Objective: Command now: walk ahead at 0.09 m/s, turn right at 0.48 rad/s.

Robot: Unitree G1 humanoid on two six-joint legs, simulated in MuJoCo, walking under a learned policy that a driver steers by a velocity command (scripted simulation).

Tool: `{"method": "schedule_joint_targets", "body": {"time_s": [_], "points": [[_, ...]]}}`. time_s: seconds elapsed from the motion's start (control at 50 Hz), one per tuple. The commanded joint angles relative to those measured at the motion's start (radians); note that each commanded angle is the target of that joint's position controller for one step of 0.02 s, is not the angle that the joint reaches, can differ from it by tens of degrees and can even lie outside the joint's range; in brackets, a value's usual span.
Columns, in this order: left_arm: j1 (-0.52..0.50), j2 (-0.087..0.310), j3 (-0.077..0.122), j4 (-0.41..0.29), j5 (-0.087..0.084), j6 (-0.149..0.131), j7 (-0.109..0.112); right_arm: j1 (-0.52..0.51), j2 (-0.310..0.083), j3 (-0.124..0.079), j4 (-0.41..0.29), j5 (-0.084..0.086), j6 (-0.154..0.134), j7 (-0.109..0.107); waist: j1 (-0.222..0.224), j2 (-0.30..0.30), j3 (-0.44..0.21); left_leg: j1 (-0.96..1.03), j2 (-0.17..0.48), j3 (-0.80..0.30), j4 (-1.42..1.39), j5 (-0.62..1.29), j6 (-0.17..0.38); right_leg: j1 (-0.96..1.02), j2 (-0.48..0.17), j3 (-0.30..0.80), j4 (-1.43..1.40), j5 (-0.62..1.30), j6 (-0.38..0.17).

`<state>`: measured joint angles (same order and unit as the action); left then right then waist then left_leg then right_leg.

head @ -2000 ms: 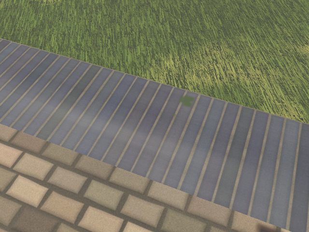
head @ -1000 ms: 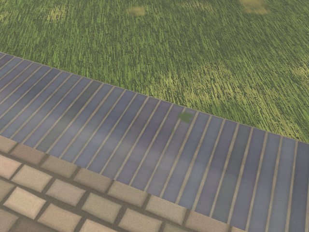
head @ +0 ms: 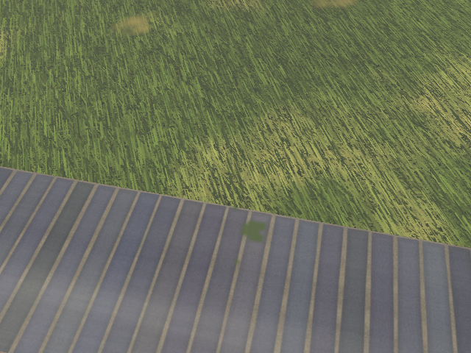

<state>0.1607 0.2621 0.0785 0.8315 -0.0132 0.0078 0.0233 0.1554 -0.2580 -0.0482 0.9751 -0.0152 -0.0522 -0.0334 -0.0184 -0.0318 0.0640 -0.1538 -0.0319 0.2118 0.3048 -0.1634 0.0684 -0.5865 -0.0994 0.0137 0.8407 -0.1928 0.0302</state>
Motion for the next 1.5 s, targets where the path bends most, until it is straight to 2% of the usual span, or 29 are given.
{"method": "schedule_joint_targets", "body": {"time_s": [0.02,0.14,0.16,0.18,0.2,0.24,0.26,0.42,0.58,0.6,0.62,0.64,0.66,0.68,0.72,0.78,0.86,0.94,1.0,1.02,1.04,1.06,1.1,1.24,1.26,1.32,1.42,1.46,1.5], "points": [[-0.006,0.062,0.011,-0.08,0.001,0.002,-0.018,-0.039,-0.188,-0.041,-0.071,0.013,0.016,-0.016,0.007,0.084,-0.084,0.036,0.326,-0.119,-0.078,0.336,0.167,0.085,-0.004,-0.023,-0.072,-0.001,-0.004],[0.016,0.095,0.031,-0.134,-0.004,0.004,-0.05,-0.012,-0.198,-0.055,-0.093,0.042,0.066,-0.02,0.046,0.09,-0.119,0.112,0.32,-0.069,0.201,0.421,0.054,0.242,0.074,-0.086,-0.375,0.046,-0.089],[0.092,0.182,0.063,-0.123,0.001,0.0,-0.035,0.034,-0.174,-0.051,-0.092,0.025,0.063,-0.015,0.062,-0.027,-0.179,0.003,0.238,-0.018,0.402,0.319,-0.021,0.431,0.03,0.028,-0.438,0.358,-0.142],[0.134,0.315,0.091,-0.133,0.02,0.002,-0.013,-0.003,-0.108,-0.03,-0.151,-0.018,0.05,-0.003,0.038,-0.298,-0.212,-0.358,0.077,0.018,0.722,-0.29,-0.113,0.665,-0.219,0.387,-0.392,0.874,-0.31],[0.154,0.263,0.07,-0.144,0.036,-0.012,-0.019,-0.06,-0.111,-0.027,-0.171,-0.013,0.036,0.008,0.078,-0.22,-0.334,-0.478,-0.002,-0.194,0.913,-0.558,-0.125,0.712,-0.311,0.535,-0.427,0.844,-0.449],[0.056,0.207,0.058,-0.164,0.013,-0.035,-0.019,-0.094,-0.144,-0.04,-0.17,0.033,0.034,0.013,0.048,-0.06,-0.247,-0.537,0.054,-0.275,0.941,-0.413,-0.104,0.646,-0.198,0.349,-0.438,0.695,-0.349],[0.01,0.186,0.052,-0.173,-0.002,-0.034,-0.013,-0.092,-0.149,-0.043,-0.159,0.024,0.038,0.003,0.031,-0.013,-0.211,-0.538,0.07,-0.279,0.882,-0.347,-0.108,0.596,-0.162,0.31,-0.449,0.608,-0.303],[-0.012,0.215,0.057,-0.196,0.004,-0.007,0.015,-0.092,-0.117,-0.035,-0.163,0.021,0.053,-0.007,0.019,-0.093,-0.2,-0.334,0.016,-0.282,0.541,-0.191,-0.154,0.424,-0.087,0.313,-0.484,0.365,-0.274],[-0.068,0.201,0.045,-0.221,-0.004,0.02,0.02,-0.002,-0.138,-0.049,-0.157,0.029,0.022,0.022,-0.02,-0.144,-0.179,-0.111,-0.009,-0.271,0.144,-0.068,-0.104,0.359,-0.025,0.44,-0.42,0.219,-0.199],[-0.054,0.181,0.038,-0.224,-0.006,0.024,0.024,0.037,-0.168,-0.059,-0.146,0.022,0.02,0.023,-0.026,-0.108,-0.183,-0.012,0.05,-0.297,0.055,0.02,-0.078,0.3,0.019,0.412,-0.369,0.122,-0.153],[-0.003,0.118,0.023,-0.225,0.002,0.027,0.022,0.052,-0.241,-0.075,-0.151,0.004,0.027,0.017,0.011,0.106,-0.199,0.109,0.273,-0.5,0.008,0.103,0.001,0.154,0.134,0.278,-0.152,-0.18,-0.094],[0.003,0.144,0.035,-0.262,-0.003,0.015,0.019,0.022,-0.282,-0.078,-0.16,-0.03,0.032,0.018,0.037,0.324,-0.144,0.049,0.439,-0.741,-0.035,0.248,0.179,-0.027,0.251,0.144,0.048,-0.463,-0.046],[0.02,0.225,0.056,-0.244,0.006,0.007,0.014,-0.034,-0.232,-0.066,-0.196,-0.034,0.027,0.014,0.04,0.24,-0.129,0.004,0.463,-0.717,-0.039,0.241,0.226,-0.029,0.173,0.174,0.236,-0.427,-0.02],[0.039,0.252,0.07,-0.219,-0.003,0.012,0.012,-0.092,-0.179,-0.053,-0.213,-0.022,0.027,0.008,0.059,0.18,-0.11,-0.016,0.392,-0.594,-0.021,0.212,0.18,-0.021,0.159,0.162,0.306,-0.35,-0.009],[0.066,0.207,0.064,-0.19,0.002,0.034,0.018,-0.124,-0.145,-0.042,-0.226,0.009,0.031,-0.002,0.053,0.157,-0.077,-0.001,0.298,-0.45,-0.008,0.165,0.12,-0.054,0.145,0.134,0.39,-0.238,0.028],[0.008,0.14,0.038,-0.225,-0.007,0.033,0.013,-0.038,-0.151,-0.038,-0.205,0.006,0.044,-0.013,0.006,0.17,-0.074,0.044,0.261,-0.362,-0.011,0.243,0.145,-0.048,0.143,0.084,0.319,-0.196,0.056],[-0.054,0.099,0.006,-0.258,0.0,0.017,-0.002,0.044,-0.199,-0.052,-0.187,0.026,0.041,-0.008,-0.053,0.217,-0.099,0.103,0.287,-0.397,-0.093,-0.185,0.149,0.021,0.088,0.022,0.037,-0.208,0.049],[-0.033,0.109,-0.001,-0.237,-0.004,-0.012,-0.019,0.065,-0.233,-0.059,-0.174,0.041,0.024,0.018,-0.047,0.201,-0.047,-0.014,0.297,-0.378,-0.116,-0.226,0.146,0.235,0.099,-0.058,-0.228,-0.204,-0.009],[0.119,0.114,0.01,-0.163,-0.01,-0.027,-0.022,0.058,-0.189,-0.042,-0.163,0.053,0.016,0.039,0.044,0.151,-0.061,-0.151,0.258,-0.331,-0.001,-0.207,0.101,0.537,0.125,-0.078,-0.474,-0.053,-0.075],[0.217,0.137,0.019,-0.139,-0.014,-0.027,-0.016,0.038,-0.12,-0.018,-0.169,0.037,0.007,0.048,0.09,0.094,-0.114,-0.259,0.208,-0.266,0.146,-0.209,0.045,0.706,0.041,0.036,-0.484,-0.061,-0.099],[0.303,0.235,0.039,-0.134,-0.002,-0.026,-0.005,-0.001,-0.03,0.009,-0.218,0.006,-0.011,0.061,0.103,-0.168,-0.168,-0.5,0.09,-0.126,0.499,-0.337,-0.044,0.864,-0.192,0.373,-0.525,-0.066,-0.188],[0.319,0.277,0.05,-0.134,0.007,-0.042,-0.018,-0.052,-0.117,-0.016,-0.25,0.034,-0.028,0.056,0.126,-0.202,-0.103,-0.655,0.058,-0.183,0.688,-0.449,-0.052,0.759,-0.315,0.59,-0.623,-0.202,-0.328],[0.224,0.161,0.015,-0.149,0.006,-0.076,-0.028,-0.039,-0.18,-0.038,-0.232,0.061,-0.037,0.063,0.082,-0.138,0.025,-0.727,0.141,-0.25,0.786,-0.277,-0.024,0.685,-0.218,0.456,-0.673,-0.332,-0.293],[0.19,0.138,0.011,-0.135,0.021,-0.091,-0.014,-0.055,-0.088,-0.015,-0.217,0.043,-0.028,0.079,0.06,-0.053,0.021,-0.643,0.14,-0.236,0.595,0.106,-0.079,0.595,-0.108,0.072,-0.732,0.169,-0.215],[0.233,0.022,-0.042,-0.138,0.14,-0.133,-0.039,-0.013,-0.022,0.022,-0.211,-0.086,-0.027,0.11,0.05,-0.071,-0.041,-0.602,0.105,-0.221,0.583,0.208,-0.053,0.56,-0.135,0.056,-0.769,0.127,-0.27],[0.229,0.102,-0.033,-0.115,0.117,-0.144,-0.07,-0.094,-0.073,0.013,-0.251,-0.058,-0.023,0.128,0.049,-0.046,0.002,-0.633,0.092,-0.228,0.481,0.275,-0.025,0.58,-0.146,-0.014,-0.767,0.178,-0.258],[0.319,0.137,-0.042,-0.04,0.112,-0.11,-0.079,-0.184,-0.071,0.03,-0.312,-0.046,-0.019,0.119,0.062,-0.063,0.035,-0.568,0.042,-0.174,0.324,0.188,0.023,0.691,-0.188,-0.094,-0.73,0.315,-0.229],[0.319,0.171,-0.037,-0.022,0.115,-0.113,-0.079,-0.183,-0.099,0.022,-0.335,-0.035,-0.023,0.111,0.028,-0.091,0.017,-0.446,-0.018,-0.121,0.313,0.1,0.05,0.705,-0.191,-0.141,-0.648,0.665,-0.217],[0.318,0.212,-0.03,-0.015,0.133,-0.118,-0.085,0.007,-0.167,-0.006,-0.295,-0.007,-0.037,0.093,-0.066,-0.072,-0.079,-0.083,-0.113,-0.071,0.299,0.145,0.094,0.59,-0.126,-0.239,-0.347,1.007,-0.154]]}}
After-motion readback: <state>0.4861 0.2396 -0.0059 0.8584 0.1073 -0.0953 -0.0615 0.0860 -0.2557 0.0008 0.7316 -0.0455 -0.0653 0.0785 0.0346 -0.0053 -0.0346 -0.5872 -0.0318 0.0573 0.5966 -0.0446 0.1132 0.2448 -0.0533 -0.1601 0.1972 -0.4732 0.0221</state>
